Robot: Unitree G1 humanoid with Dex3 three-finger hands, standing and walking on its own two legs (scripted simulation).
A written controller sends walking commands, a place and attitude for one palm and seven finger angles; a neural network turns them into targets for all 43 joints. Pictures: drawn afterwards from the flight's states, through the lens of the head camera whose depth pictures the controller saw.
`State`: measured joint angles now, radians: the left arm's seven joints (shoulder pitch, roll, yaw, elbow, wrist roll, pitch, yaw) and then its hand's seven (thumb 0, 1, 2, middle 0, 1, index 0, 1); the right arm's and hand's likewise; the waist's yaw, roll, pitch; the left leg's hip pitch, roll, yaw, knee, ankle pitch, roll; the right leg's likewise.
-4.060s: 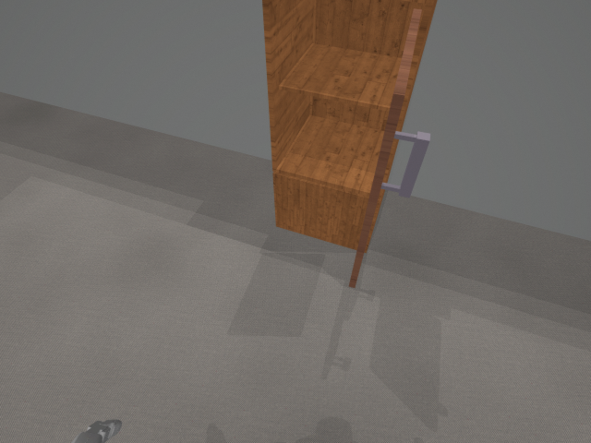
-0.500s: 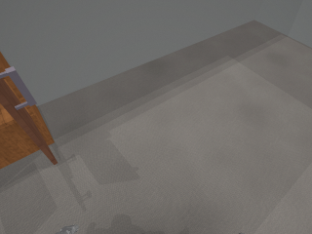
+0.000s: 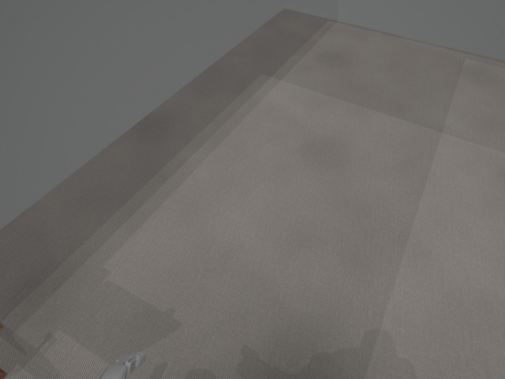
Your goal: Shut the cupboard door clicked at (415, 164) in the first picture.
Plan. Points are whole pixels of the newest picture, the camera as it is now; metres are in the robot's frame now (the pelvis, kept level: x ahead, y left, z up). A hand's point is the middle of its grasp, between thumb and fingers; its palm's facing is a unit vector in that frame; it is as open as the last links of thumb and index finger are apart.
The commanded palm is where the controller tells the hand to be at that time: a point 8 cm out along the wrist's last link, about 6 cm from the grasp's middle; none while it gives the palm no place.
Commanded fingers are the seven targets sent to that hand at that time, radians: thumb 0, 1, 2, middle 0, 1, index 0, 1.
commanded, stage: walk around to get in front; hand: left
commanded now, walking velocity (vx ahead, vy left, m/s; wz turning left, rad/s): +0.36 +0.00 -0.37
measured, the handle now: out of the picture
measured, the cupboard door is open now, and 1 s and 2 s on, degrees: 94 94 94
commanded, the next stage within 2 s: none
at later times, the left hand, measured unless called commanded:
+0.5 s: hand (143, 366) +0.18 +0.21 -0.18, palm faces -0.07 -0.99 -0.14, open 7.4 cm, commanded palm none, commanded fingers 0.00 0.90 0.90 -0.20 -0.30 -0.20 -0.30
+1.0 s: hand (222, 191) +0.57 +0.09 -0.16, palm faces -0.37 -0.92 -0.13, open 7.4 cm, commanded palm none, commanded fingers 0.00 0.90 0.90 -0.20 -0.30 -0.20 -0.30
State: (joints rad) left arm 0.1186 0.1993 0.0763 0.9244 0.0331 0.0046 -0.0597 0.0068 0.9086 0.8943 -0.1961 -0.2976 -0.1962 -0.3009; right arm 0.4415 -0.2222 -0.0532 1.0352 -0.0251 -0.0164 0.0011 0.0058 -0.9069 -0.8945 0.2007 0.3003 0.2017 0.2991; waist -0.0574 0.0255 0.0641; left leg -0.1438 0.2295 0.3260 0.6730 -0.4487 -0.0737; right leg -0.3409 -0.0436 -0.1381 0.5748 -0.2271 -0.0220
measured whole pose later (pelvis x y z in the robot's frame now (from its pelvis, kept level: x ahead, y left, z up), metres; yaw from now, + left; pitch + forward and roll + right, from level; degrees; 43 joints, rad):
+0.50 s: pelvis +0.20 +0.03 +0.00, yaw -10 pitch -2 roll -2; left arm 0.38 0.19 0.07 1.11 0.01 -0.01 -0.01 0.01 0.91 0.89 -0.20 -0.30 -0.20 -0.30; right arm 0.12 -0.16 -0.03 0.93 -0.03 -0.07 0.01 0.00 -0.91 -0.89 0.20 0.30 0.20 0.30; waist 0.05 -0.04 0.06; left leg -0.38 0.08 0.17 0.64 -0.24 0.06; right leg -0.21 0.01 0.02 0.96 -0.47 -0.02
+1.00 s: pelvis +0.41 -0.02 +0.01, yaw -18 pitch +1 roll -1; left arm 0.07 0.15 0.06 1.03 0.03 -0.01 -0.03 0.00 0.91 0.89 -0.19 -0.30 -0.19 -0.30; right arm 0.55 -0.08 -0.02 1.19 -0.03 -0.07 -0.02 0.00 -0.91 -0.89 0.20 0.30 0.20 0.30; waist -0.09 0.00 0.08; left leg 0.07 0.07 0.31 0.35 -0.43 -0.02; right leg -0.48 -0.05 -0.15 0.64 -0.22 -0.04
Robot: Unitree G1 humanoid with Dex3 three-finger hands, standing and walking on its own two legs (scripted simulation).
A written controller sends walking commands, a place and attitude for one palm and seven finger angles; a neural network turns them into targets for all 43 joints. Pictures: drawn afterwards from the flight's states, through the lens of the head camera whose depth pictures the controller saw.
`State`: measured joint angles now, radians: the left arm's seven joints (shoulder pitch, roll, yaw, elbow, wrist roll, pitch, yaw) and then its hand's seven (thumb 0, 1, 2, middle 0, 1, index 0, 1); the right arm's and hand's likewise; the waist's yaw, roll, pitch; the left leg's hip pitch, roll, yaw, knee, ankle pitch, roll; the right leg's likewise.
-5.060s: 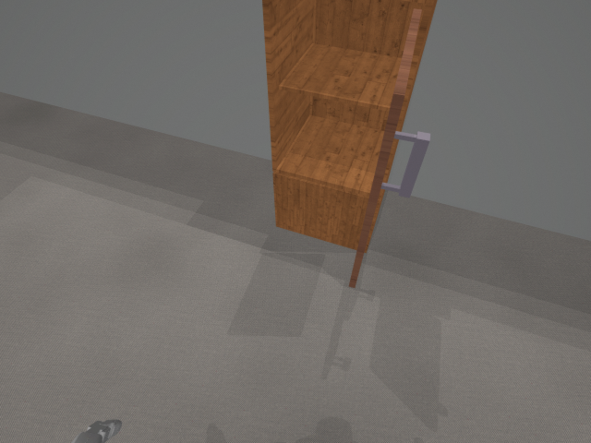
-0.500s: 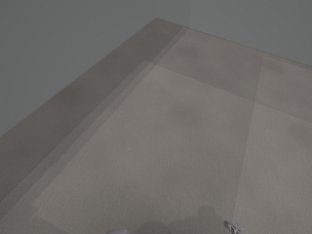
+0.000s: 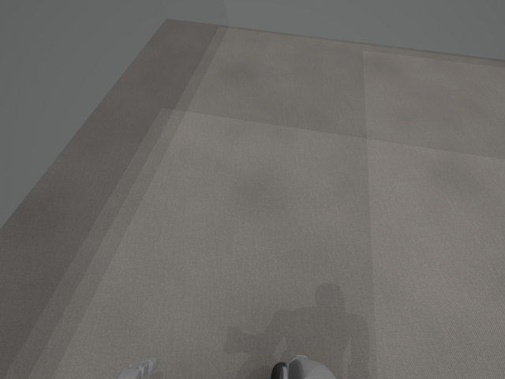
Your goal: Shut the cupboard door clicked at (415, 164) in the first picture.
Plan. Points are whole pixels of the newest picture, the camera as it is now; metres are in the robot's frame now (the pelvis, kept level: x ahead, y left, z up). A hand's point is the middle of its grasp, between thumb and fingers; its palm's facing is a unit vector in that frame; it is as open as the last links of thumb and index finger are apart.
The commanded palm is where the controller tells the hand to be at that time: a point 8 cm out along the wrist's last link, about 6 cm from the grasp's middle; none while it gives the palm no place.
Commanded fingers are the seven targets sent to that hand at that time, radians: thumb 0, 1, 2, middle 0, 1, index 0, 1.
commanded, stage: walk around to get in front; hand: left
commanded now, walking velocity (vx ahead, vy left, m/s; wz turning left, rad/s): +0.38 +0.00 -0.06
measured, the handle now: out of the picture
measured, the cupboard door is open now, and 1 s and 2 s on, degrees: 94 94 94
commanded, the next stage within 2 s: walk to a spot facing it in 1.18 s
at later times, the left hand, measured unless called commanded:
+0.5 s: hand (152, 359) +0.19 +0.18 -0.19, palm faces +0.09 -0.98 -0.16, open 7.3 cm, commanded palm none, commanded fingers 0.00 0.90 0.90 -0.20 -0.30 -0.20 -0.30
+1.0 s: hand (184, 181) +0.59 +0.16 -0.16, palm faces -0.09 -0.97 -0.23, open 7.3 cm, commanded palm none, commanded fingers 0.00 0.90 0.90 -0.20 -0.30 -0.20 -0.30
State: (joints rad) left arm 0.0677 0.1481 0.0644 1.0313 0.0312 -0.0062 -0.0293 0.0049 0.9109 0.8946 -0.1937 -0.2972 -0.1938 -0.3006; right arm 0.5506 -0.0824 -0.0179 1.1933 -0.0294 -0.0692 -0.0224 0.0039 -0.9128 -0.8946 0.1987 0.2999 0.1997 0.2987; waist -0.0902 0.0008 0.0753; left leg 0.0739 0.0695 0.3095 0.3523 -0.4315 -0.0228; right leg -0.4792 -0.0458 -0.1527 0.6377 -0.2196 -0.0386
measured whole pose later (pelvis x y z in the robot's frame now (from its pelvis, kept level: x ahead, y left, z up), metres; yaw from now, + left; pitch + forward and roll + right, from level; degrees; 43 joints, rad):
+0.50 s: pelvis +0.25 +0.01 -0.01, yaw +0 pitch -1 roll -2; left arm 0.41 0.16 0.05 1.14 0.02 -0.07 0.01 -0.01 0.92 0.89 -0.20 -0.30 -0.20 -0.30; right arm 0.09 -0.23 -0.05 0.96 -0.03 -0.06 0.03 0.01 -0.93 -0.90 0.19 0.30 0.19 0.30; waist 0.04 -0.01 0.06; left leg -0.45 0.10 0.15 0.60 -0.16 0.01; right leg 0.03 -0.02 -0.15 0.49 -0.48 0.01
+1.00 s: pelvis +0.48 -0.02 +0.00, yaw -6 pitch -1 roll +2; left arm 0.16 0.18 0.08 1.02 0.03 -0.04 -0.02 0.00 0.92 0.89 -0.19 -0.30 -0.20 -0.30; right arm 0.44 -0.13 -0.05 1.14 -0.02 -0.05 0.00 0.00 -0.92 -0.89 0.20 0.30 0.20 0.30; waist -0.04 0.01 0.05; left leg -0.03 0.11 0.25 0.52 -0.43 -0.05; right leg -0.40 -0.07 -0.14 0.56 -0.16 -0.03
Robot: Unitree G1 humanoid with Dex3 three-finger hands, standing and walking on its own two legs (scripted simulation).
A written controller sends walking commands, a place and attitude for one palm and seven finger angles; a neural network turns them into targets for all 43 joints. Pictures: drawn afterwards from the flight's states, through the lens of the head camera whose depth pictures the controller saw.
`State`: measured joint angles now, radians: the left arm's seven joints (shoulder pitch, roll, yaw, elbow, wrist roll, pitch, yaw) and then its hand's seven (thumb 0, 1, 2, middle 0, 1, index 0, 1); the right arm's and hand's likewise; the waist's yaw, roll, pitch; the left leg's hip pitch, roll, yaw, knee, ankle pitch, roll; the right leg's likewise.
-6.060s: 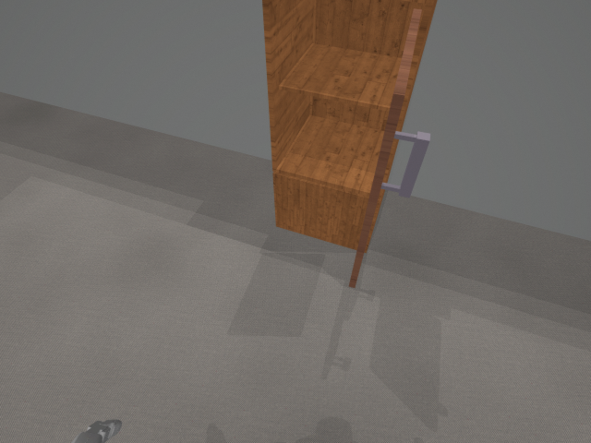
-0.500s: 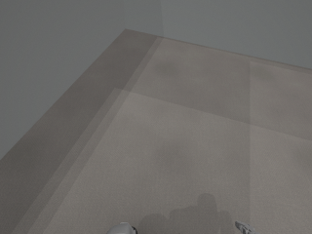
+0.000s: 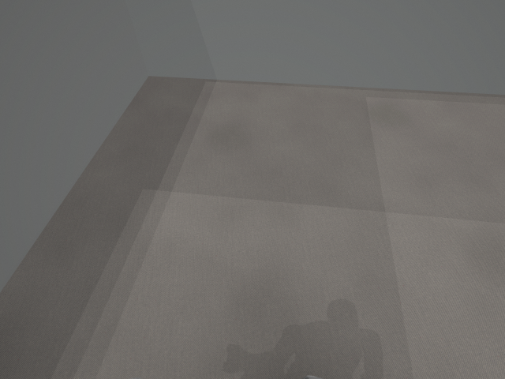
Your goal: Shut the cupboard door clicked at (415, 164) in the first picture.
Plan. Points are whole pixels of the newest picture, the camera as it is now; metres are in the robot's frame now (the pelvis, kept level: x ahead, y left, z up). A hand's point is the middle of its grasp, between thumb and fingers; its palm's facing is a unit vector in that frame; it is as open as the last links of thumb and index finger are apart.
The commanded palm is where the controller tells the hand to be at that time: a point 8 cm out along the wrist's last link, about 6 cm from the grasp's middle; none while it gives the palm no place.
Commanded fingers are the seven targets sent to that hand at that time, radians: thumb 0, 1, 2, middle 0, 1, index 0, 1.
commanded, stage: walk around to get in front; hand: left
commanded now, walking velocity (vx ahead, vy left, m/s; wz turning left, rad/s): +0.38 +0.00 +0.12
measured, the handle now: out of the picture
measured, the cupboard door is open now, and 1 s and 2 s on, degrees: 94 94 94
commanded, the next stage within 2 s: walk to a spot facing it in 0.18 s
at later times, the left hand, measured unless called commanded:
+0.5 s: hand out of the picture +0.11 +0.17 -0.19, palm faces +0.27 -0.96 -0.12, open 7.3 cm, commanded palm none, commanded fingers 0.00 0.90 0.90 -0.20 -0.30 -0.20 -0.30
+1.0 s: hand (134, 298) +0.29 +0.25 -0.13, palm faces +0.42 -0.87 -0.25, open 7.4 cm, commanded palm none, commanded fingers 0.00 0.90 0.90 -0.20 -0.30 -0.20 -0.30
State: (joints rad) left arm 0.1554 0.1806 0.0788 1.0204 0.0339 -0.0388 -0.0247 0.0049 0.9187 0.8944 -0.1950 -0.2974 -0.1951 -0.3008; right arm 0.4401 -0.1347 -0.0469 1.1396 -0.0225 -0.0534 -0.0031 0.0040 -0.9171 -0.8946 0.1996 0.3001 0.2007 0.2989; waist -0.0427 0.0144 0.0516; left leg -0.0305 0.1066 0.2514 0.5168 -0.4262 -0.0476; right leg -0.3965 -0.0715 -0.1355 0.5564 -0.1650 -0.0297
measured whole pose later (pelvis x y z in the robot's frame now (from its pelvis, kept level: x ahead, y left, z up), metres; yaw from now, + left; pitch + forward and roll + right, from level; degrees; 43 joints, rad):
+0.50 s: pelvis +0.19 +0.03 -0.01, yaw +10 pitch -2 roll -2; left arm 0.40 0.13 0.04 1.12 0.02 -0.04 0.02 0.00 0.91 0.89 -0.20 -0.30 -0.20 -0.30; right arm 0.14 -0.20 -0.05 0.97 -0.03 -0.02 0.03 0.00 -0.92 -0.90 0.19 0.30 0.20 0.30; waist 0.03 -0.01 0.08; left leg -0.43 0.07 0.15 0.61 -0.09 0.04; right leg -0.06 -0.10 -0.30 0.65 -0.46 0.04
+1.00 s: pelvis +0.24 +0.01 +0.01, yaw +25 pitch +2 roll -1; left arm 0.11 0.20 0.07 0.85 0.01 0.03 0.02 0.00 0.91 0.89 -0.20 -0.30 -0.20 -0.30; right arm 0.22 -0.22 -0.08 0.92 -0.02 0.04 0.01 0.00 -0.91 -0.89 0.20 0.30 0.20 0.30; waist -0.06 0.03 0.04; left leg -0.41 -0.08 -0.08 0.49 -0.11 0.05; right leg -0.34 -0.01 -0.01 0.72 -0.42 0.07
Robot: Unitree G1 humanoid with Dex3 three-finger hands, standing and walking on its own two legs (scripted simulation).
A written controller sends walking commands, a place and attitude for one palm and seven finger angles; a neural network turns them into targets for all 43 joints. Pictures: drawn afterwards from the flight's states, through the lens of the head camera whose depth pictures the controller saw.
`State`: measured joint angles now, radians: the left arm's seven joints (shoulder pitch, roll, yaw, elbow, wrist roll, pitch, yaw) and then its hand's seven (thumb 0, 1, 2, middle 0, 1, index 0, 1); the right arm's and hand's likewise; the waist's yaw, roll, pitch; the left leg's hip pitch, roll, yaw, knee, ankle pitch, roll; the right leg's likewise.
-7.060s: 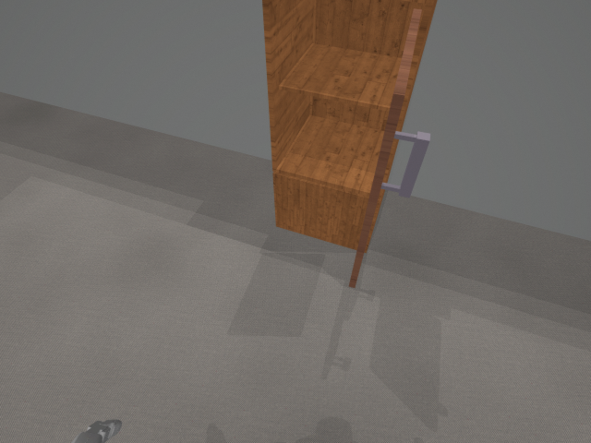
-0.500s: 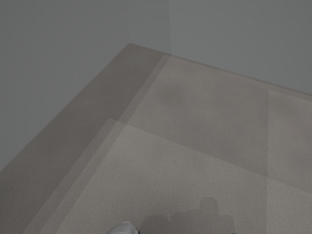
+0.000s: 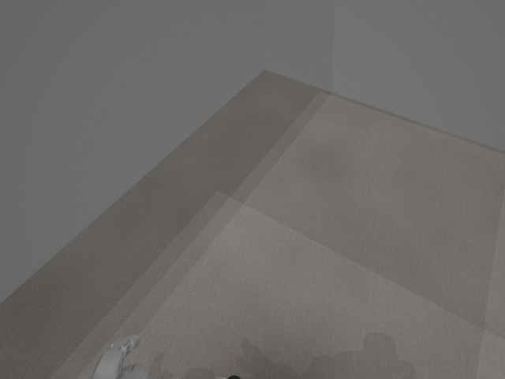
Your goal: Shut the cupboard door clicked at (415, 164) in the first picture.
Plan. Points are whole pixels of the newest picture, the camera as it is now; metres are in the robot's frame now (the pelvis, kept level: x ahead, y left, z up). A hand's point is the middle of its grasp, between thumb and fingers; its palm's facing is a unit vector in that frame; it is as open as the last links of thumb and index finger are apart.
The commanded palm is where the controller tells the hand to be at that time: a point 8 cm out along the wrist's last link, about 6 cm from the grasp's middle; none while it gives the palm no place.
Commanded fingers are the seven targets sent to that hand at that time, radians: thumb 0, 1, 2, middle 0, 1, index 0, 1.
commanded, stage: walk to a spot facing it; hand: left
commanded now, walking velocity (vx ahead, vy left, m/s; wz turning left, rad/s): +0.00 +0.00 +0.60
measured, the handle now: out of the picture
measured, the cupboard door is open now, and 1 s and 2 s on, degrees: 94 94 94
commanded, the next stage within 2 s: none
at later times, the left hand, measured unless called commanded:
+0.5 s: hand out of the picture -0.06 +0.21 -0.18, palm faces +0.38 -0.89 -0.26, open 7.4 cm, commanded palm none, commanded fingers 0.00 0.90 0.90 -0.20 -0.30 -0.20 -0.30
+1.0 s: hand out of the picture +0.01 +0.22 -0.13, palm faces +0.57 -0.77 -0.30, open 7.4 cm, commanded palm none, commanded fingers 0.00 0.90 0.90 -0.20 -0.30 -0.20 -0.30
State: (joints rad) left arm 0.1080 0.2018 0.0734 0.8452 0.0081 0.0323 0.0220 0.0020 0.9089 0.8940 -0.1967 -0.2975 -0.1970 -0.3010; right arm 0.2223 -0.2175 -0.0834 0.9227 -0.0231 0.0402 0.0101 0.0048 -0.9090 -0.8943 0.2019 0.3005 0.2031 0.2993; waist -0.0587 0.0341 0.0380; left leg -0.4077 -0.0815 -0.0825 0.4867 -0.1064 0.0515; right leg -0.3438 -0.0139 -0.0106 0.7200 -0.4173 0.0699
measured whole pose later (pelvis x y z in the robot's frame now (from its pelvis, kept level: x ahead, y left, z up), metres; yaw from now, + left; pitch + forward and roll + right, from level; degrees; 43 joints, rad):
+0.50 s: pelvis -0.01 +0.00 -0.01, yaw +20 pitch +1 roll +1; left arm 0.28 0.25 0.06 0.91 0.02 0.03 0.01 0.00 0.90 0.89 -0.20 -0.30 -0.20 -0.30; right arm 0.09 -0.26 -0.06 0.89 -0.01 0.05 0.03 0.01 -0.91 -0.90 0.20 0.30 0.20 0.30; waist 0.03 -0.04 0.12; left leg -0.29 0.01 0.10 0.59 -0.31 0.00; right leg -0.26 -0.20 -0.26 0.73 -0.42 0.05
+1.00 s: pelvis +0.01 -0.02 +0.00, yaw +37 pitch +0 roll +1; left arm 0.13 0.20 0.03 0.81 0.01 0.00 0.02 0.00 0.91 0.89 -0.20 -0.30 -0.20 -0.30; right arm 0.20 -0.25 -0.09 0.91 -0.01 0.06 0.01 0.01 -0.91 -0.89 0.20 0.30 0.20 0.30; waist -0.04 0.06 0.08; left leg -0.42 -0.08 -0.11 0.89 -0.47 -0.03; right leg -0.29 -0.04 -0.08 0.61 -0.31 -0.01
